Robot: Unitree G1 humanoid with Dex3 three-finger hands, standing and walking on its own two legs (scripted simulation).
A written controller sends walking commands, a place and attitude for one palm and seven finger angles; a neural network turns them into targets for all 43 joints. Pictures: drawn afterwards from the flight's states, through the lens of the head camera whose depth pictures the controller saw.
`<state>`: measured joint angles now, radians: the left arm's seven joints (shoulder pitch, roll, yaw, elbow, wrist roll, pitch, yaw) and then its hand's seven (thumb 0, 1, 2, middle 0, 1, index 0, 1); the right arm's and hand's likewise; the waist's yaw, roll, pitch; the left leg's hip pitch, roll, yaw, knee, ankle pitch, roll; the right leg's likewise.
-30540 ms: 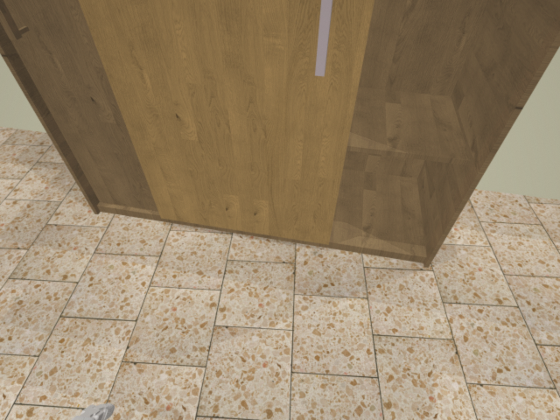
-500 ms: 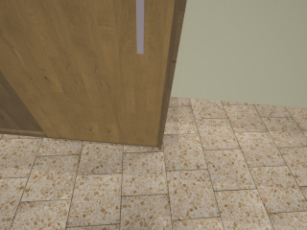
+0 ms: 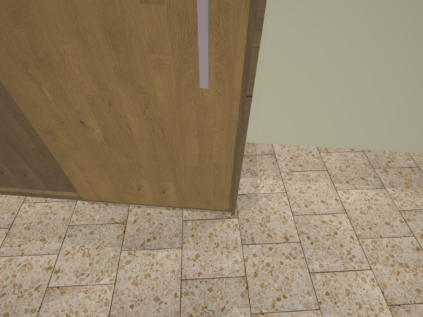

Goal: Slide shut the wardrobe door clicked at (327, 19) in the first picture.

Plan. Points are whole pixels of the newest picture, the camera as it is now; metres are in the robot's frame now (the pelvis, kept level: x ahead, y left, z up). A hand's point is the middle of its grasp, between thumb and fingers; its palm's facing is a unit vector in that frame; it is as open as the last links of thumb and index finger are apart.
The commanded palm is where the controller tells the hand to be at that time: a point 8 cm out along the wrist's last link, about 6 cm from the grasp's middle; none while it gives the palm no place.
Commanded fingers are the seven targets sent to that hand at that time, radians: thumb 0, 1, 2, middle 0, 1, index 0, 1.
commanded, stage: let the arm hang, fingers relaxed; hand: left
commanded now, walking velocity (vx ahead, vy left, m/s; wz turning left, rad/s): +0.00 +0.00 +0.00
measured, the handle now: (204, 40) +0.71 +0.06 +0.18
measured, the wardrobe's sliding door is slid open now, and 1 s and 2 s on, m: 0.02 0.02 0.02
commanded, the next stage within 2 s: look to check the result in 0.26 s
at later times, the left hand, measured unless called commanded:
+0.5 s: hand out of the picture +0.06 +0.21 -0.17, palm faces -0.01 -0.96 -0.27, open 7.4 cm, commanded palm none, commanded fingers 0.00 0.90 0.90 -0.20 -0.30 -0.20 -0.30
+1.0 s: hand out of the picture +0.13 +0.23 -0.15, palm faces -0.02 -0.94 -0.33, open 7.4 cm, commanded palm none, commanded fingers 0.00 0.90 0.90 -0.20 -0.30 -0.20 -0.30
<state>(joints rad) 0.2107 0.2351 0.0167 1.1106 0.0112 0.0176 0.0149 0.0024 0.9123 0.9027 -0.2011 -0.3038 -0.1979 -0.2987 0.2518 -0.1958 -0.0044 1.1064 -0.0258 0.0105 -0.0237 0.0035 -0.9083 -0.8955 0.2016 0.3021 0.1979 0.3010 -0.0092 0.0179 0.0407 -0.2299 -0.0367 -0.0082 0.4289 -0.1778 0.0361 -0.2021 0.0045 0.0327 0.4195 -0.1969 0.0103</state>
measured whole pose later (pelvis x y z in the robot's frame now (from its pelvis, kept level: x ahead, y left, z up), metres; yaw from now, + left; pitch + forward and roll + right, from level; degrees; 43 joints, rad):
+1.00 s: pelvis +0.04 -0.02 +0.01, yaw +0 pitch -1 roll +0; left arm 0.09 0.32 0.02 1.12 0.01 -0.01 0.00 0.00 0.91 0.90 -0.20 -0.30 -0.20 -0.30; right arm 0.09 -0.33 0.00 1.12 -0.02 -0.01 -0.02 0.00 -0.91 -0.90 0.20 0.30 0.20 0.30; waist -0.01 0.01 0.05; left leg -0.12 -0.02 -0.01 0.33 -0.19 0.01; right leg -0.11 0.02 0.03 0.34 -0.21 -0.01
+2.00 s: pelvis +0.05 -0.03 +0.01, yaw -1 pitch -2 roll +0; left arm 0.10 0.32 0.01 1.12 0.01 -0.01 0.00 0.00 0.91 0.90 -0.21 -0.30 -0.20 -0.30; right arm 0.11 -0.34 0.00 1.13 -0.02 0.00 -0.02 0.00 -0.91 -0.90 0.20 0.30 0.20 0.30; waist -0.01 0.01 0.06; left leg -0.09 0.01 -0.01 0.31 -0.19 -0.01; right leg -0.07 0.05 0.04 0.30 -0.20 -0.04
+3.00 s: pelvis +0.05 -0.03 +0.01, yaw -1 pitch -2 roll +0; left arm 0.10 0.33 0.01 1.12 0.01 -0.01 0.00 0.00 0.91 0.90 -0.21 -0.30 -0.20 -0.30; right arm 0.10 -0.34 0.00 1.13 -0.02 0.00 -0.02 0.00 -0.91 -0.90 0.20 0.30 0.20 0.30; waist -0.01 0.00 0.06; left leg -0.09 0.00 -0.01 0.30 -0.19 0.00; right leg -0.07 0.04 0.04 0.29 -0.20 -0.03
